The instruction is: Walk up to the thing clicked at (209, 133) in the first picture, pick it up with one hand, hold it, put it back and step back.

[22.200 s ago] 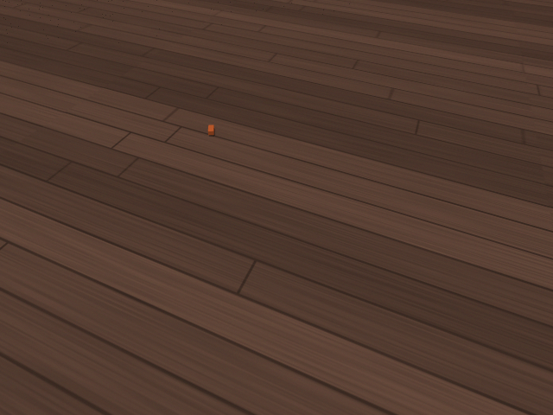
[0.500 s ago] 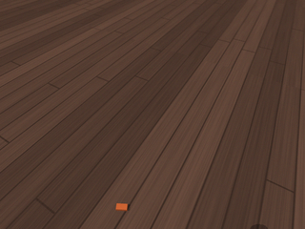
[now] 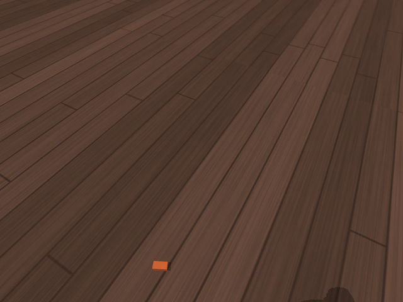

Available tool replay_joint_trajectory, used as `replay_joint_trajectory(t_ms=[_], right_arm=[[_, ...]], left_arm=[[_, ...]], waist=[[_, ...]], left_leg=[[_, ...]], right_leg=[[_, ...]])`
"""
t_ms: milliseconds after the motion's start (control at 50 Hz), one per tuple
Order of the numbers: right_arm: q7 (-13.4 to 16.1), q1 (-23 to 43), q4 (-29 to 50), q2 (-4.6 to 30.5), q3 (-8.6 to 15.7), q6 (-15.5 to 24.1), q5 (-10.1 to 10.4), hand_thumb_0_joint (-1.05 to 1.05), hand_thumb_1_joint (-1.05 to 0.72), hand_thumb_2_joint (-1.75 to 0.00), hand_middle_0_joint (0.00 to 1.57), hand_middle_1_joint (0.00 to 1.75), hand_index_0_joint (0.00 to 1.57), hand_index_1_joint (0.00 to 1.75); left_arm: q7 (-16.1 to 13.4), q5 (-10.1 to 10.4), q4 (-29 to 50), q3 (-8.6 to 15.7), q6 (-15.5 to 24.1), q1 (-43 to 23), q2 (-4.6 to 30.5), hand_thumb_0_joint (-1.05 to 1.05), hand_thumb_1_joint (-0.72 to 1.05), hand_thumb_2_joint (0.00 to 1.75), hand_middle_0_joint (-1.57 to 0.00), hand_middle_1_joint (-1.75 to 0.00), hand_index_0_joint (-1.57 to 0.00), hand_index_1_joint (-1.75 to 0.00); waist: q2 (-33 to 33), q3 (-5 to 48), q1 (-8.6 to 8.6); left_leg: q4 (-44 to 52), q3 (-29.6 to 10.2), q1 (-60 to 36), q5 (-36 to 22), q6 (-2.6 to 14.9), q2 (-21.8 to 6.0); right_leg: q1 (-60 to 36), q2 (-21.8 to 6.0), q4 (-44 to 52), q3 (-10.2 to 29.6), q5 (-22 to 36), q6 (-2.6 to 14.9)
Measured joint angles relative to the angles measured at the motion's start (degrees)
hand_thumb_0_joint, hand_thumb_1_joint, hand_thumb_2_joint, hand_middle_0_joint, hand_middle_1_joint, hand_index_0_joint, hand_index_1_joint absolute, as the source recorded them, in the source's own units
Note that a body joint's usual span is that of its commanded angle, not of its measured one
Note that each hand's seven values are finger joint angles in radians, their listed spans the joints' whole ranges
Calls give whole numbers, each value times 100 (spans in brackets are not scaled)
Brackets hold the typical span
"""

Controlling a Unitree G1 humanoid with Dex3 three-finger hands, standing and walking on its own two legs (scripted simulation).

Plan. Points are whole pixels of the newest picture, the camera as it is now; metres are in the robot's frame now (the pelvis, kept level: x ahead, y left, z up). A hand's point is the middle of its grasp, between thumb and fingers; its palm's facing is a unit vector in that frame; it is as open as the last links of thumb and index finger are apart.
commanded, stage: walk up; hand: left
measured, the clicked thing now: (160, 266) +0.41 +0.18 -0.76
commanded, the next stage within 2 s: none
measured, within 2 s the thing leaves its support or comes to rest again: neither
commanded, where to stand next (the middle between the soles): +0.03 -0.01 m, yaw -1 degrees
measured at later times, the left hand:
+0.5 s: hand out of the picture +0.02 +0.31 -0.18, palm faces -0.08 -0.93 -0.35, open 7.4 cm
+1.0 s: hand out of the picture -0.10 +0.28 -0.14, palm faces -0.02 -0.91 -0.42, open 7.4 cm
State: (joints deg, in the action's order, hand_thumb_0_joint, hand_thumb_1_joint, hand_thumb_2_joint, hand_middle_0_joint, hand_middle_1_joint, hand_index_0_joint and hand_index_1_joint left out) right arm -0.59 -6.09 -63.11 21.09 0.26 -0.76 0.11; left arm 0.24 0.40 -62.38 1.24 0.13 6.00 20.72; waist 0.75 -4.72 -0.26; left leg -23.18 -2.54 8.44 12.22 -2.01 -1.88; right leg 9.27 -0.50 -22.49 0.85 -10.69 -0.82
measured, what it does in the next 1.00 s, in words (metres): walks backwards: left foot, then right foot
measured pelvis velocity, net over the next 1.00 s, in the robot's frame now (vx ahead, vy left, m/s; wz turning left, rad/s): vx -0.24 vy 0.01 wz -0.02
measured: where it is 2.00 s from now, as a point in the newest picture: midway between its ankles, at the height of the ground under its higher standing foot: outside the picture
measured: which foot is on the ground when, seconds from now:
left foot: down 0.00-0.06, up 0.08-0.20, down 0.22-0.72, up 0.74-1.00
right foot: down 0.00-0.22, up 0.24-0.66, down 0.68-1.00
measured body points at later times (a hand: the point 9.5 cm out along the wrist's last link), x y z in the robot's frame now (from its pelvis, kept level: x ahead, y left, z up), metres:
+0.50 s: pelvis -0.10 +0.06 -0.01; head -0.02 +0.08 +0.43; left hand +0.03 +0.36 -0.15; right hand -0.04 -0.26 -0.12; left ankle -0.07 +0.15 -0.74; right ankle -0.15 -0.09 -0.67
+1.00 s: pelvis -0.24 +0.01 -0.02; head -0.17 +0.00 +0.43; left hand -0.10 +0.32 -0.12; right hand -0.15 -0.31 -0.14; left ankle -0.28 +0.15 -0.70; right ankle -0.18 -0.08 -0.74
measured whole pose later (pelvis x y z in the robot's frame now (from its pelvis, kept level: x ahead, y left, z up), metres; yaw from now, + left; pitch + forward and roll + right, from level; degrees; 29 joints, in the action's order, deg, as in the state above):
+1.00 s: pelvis -0.24 +0.01 -0.02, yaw -1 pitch -1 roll +1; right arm 2.9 -11.1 -49.4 23.8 2.6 -1.6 -0.6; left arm -0.4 -2.9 -42.0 5.0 -3.6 8.0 20.4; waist 0.6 -9.5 -1.1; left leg -52.7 -4.3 19.1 30.0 -1.3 2.7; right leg 21.0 0.2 -35.3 -1.6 -13.5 2.7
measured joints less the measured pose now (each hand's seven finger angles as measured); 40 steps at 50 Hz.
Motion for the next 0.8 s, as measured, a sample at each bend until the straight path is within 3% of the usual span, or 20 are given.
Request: replay_joint_trajectory(t_ms=[80,160,180,220,240,280,320,360,420,500,580,680,720,760,800], right_arm=[[28,180,268,120,113,-99,52,1,-91,-89,20,30,20,30],[0,121,555,225,236,-207,12,1,-91,-89,20,30,20,30],[-9,68,613,241,261,-210,11,1,-91,-89,20,30,20,30],[-10,-89,717,294,300,-183,-20,0,-91,-89,20,30,20,30],[13,-130,726,277,340,-164,-68,0,-91,-89,20,30,20,30],[37,-157,721,119,346,-174,-170,0,-91,-89,20,30,20,30],[29,-232,765,-5,301,-199,-205,1,-91,-89,20,30,20,30],[62,-319,816,-75,274,-205,-221,1,-91,-89,20,30,20,30],[147,-355,931,-110,255,-185,-210,1,-90,-89,21,30,20,30],[225,-292,1153,-144,265,-113,-147,1,-90,-89,21,30,20,30],[238,-155,1365,-149,230,-83,-136,1,-90,-89,21,30,20,30],[178,19,1513,-13,214,-153,-143,1,-90,-89,21,30,21,30],[174,92,1479,122,255,-206,-113,1,-90,-89,21,30,21,30],[208,36,1427,154,290,-259,-74,1,-90,-89,21,30,20,30],[225,-44,1372,138,289,-277,-43,1,-91,-89,21,30,20,30]], left_arm=[[-44,11,307,111,-110,-202,51,0,90,90,-20,-30,-20,-30],[-56,-111,618,151,-251,-311,124,0,90,90,-20,-30,-20,-30],[-62,-130,685,152,-279,-336,156,0,90,90,-20,-30,-20,-30],[-77,-131,830,144,-334,-390,214,1,90,90,-20,-30,-20,-30],[-95,-109,897,149,-360,-466,261,1,90,90,-20,-30,-20,-30],[-168,-88,1016,206,-415,-605,365,1,90,90,-20,-30,-20,-30],[-234,-89,1086,234,-441,-569,374,0,90,90,-20,-30,-20,-30],[-240,-83,1081,215,-463,-490,322,0,90,90,-20,-30,-20,-30],[-190,-83,1168,195,-463,-278,241,0,90,90,-20,-30,-20,-30],[-141,-135,1249,232,-463,-5,193,0,90,90,-20,-30,-20,-30],[-113,-141,1297,297,-469,123,220,0,90,90,-20,-30,-20,-30],[-20,-172,1332,353,-413,236,217,0,90,90,-20,-30,-20,-30],[9,-209,1287,365,-374,252,80,0,90,90,-20,-30,-20,-30],[66,-236,1356,332,-365,375,24,0,90,90,-20,-30,-20,-30],[72,-253,1427,324,-369,487,21,0,90,90,-20,-30,-20,-30]], waist=[[19,-396,14],[-144,-528,6],[-180,-523,36],[-165,-469,114],[-220,-514,134],[-459,-743,68],[-502,-797,92],[-429,-755,158],[-357,-709,110],[-311,-731,61],[-310,-795,15],[-156,-724,-55],[199,-740,6],[242,-587,10],[46,-452,-148]], left_leg=[[-973,24,611,225,200,67],[-2198,113,1016,1386,389,369],[-2196,138,985,1361,412,380],[-1594,137,753,757,415,277],[-1527,129,746,946,370,311],[-1640,248,770,972,399,410],[-1567,262,779,855,424,359],[-1382,212,789,690,451,279],[-1141,311,801,488,475,199],[-1118,457,865,371,475,140],[-1310,609,1020,326,439,76],[-1701,719,1375,291,292,-100],[-1858,512,1479,255,227,-293],[-2302,156,1672,1044,211,-13],[-3276,-49,1835,1677,207,415]], right_leg=[[328,-34,-372,-17,-37,1],[772,-226,-788,125,-93,-59],[894,-263,-900,136,-113,-92],[1200,-268,-1238,102,-216,-138],[1386,-261,-1544,190,-316,-48],[1640,10,-2425,706,-1246,117],[1804,442,-3266,913,-1881,189],[1884,742,-3964,884,-2016,177],[1836,858,-4548,835,-1862,120],[1394,700,-4111,814,-1779,-31],[993,468,-3235,713,-1795,-75],[500,239,-1910,312,-1354,75],[402,432,-1711,101,-1190,189],[499,386,-1746,19,-1137,272],[609,220,-1709,173,-1025,318]])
